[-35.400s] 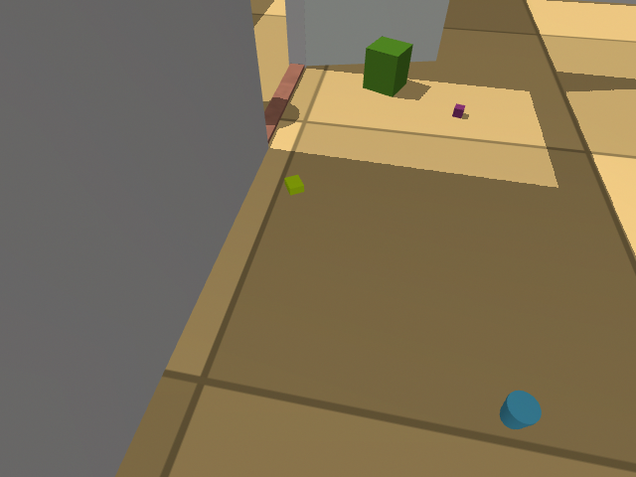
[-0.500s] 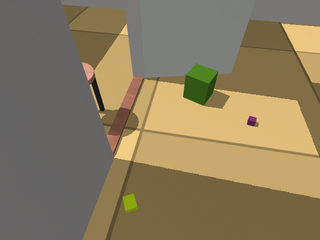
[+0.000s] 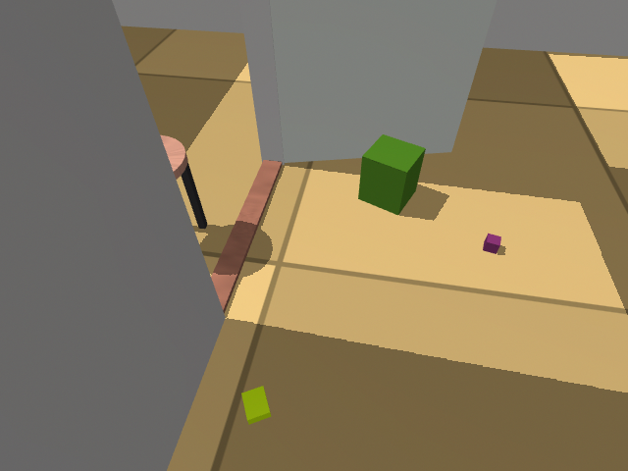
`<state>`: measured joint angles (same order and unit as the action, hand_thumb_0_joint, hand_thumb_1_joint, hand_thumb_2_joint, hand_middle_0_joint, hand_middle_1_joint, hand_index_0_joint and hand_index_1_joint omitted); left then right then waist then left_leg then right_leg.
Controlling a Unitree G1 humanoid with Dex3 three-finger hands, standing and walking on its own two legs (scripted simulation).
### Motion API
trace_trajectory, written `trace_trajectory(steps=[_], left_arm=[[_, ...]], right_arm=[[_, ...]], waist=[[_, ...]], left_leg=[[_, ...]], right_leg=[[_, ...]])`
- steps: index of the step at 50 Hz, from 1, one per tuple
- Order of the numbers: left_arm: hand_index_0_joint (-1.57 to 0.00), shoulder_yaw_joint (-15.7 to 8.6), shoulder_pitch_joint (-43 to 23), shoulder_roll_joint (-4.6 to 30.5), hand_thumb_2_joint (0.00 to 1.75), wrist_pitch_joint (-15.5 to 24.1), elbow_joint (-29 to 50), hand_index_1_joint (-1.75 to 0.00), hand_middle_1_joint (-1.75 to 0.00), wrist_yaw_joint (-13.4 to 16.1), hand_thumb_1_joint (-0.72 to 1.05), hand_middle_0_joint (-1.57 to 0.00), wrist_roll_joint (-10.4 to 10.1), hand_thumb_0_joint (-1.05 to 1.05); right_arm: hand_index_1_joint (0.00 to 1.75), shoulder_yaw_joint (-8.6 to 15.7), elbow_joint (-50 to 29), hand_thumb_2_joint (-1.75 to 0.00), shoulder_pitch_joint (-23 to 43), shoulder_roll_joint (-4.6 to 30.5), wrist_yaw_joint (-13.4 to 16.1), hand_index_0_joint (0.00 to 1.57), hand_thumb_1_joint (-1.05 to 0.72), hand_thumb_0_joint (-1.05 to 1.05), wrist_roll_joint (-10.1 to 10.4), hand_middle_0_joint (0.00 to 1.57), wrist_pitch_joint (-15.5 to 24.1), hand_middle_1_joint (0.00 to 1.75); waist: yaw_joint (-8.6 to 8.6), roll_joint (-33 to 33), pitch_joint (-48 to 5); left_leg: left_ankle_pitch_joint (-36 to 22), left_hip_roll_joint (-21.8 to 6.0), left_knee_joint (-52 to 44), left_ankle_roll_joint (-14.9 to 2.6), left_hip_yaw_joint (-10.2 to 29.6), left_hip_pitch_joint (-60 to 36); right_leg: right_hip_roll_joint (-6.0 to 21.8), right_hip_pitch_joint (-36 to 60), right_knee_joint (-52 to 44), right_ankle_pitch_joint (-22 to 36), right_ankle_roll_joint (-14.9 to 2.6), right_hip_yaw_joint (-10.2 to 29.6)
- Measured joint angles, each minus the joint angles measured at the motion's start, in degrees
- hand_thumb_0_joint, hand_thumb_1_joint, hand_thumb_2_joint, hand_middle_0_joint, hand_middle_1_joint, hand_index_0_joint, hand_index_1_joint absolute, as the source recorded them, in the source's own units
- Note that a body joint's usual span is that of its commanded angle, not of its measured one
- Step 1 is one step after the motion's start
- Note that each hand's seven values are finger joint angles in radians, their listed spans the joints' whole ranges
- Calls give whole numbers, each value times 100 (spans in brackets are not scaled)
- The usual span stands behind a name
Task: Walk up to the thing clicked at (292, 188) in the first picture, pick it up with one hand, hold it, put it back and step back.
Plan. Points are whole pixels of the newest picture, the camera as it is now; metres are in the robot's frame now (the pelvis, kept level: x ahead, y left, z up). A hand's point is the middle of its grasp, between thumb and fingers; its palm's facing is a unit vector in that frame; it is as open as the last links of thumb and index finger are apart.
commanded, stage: stand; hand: left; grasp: from above
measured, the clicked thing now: (256, 404) +0.46 +0.21 -0.76
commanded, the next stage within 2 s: step back in 1.52 s
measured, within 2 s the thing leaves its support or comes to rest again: neither
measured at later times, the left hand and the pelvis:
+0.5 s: hand out of the picture +0.08 +0.24 -0.16, palm faces +0.01 -0.94 -0.33, open 7.4 cm; pelvis +0.01 -0.01 +0.00, yaw +0 degrees
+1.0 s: hand out of the picture +0.09 +0.24 -0.16, palm faces +0.00 -0.94 -0.33, open 7.4 cm; pelvis +0.02 -0.01 +0.00, yaw -1 degrees
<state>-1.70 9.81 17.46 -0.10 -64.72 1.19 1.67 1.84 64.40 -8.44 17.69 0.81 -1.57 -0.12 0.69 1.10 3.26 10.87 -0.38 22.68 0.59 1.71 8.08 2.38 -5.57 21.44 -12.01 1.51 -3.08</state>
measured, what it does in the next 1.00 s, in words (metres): stands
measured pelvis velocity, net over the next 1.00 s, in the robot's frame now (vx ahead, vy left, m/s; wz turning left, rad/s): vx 0.02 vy -0.01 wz -0.01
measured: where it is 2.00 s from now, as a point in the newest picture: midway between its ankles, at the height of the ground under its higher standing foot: outside the picture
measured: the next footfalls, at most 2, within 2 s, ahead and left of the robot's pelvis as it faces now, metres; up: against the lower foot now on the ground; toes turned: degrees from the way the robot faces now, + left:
left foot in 1.84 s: -0.01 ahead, +0.12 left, +0.00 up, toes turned -2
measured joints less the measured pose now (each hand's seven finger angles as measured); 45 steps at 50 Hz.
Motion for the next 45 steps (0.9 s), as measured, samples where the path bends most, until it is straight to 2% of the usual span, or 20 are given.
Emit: trace_trajectory(steps=[18, 45], left_arm=[[-20, 16, -289, -1, 90, 17, -116, -30, -30, -50, 90, -20, -46, 0], [-20, 13, -381, 76, 90, 30, -142, -30, -30, -88, 90, -20, -84, 0]], right_arm=[[30, -108, 102, -90, 120, 45, 10, 20, -90, 1, 23, 20, 42, 30], [30, -160, 104, -90, 248, 120, -4, 20, -90, 1, 43, 20, 82, 30]], waist=[[-34, -16, -24], [-30, -33, -21]], left_leg=[[-65, -59, -221, 48, -16, -123], [-37, -62, -343, 50, -45, -183]], right_leg=[[-61, 109, -220, 76, -42, 13], [-62, 154, -334, 52, -39, 37]])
